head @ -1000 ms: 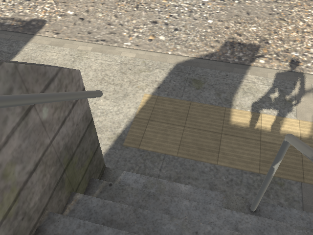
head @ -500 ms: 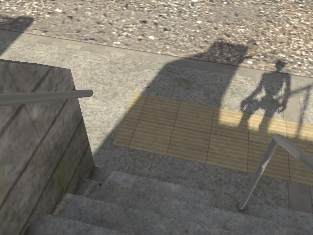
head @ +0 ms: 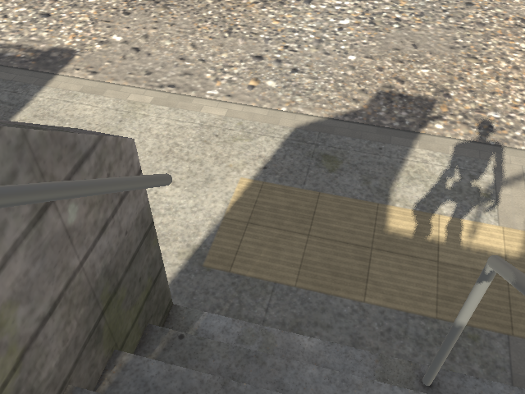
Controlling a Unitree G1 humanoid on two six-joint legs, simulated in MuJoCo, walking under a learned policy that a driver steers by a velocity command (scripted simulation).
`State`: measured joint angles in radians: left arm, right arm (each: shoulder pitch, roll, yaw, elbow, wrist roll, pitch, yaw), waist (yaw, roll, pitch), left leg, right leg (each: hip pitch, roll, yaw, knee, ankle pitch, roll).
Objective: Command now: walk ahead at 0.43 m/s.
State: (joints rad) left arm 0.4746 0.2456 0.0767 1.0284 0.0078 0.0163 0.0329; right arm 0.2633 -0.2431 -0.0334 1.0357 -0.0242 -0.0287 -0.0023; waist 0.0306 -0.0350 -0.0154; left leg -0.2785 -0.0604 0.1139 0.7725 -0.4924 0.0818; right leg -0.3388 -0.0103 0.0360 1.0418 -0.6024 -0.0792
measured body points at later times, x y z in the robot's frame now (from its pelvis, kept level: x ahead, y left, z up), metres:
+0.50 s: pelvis +0.19 -0.03 -0.21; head +0.17 -0.03 +0.24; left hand +0.12 +0.21 -0.36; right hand +0.20 -0.26 -0.37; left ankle +0.30 +0.13 -0.78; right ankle +0.15 -0.07 -0.91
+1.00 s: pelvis +0.43 +0.02 -0.41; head +0.43 +0.02 +0.04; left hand +0.45 +0.24 -0.56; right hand +0.33 -0.19 -0.56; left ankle +0.42 +0.09 -1.11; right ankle +0.54 -0.15 -1.01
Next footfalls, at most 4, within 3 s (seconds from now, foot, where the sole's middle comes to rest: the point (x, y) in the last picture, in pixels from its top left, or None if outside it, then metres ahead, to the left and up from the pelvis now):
0.30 right None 0.19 -0.07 -0.94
0.80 left None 0.46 0.09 -1.15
1.32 right None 0.64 -0.18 -1.35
1.68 left None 0.69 0.03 -1.35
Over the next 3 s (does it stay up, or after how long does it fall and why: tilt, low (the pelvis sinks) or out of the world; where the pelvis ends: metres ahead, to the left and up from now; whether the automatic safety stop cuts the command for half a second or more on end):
stays up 0.65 -0.03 -0.57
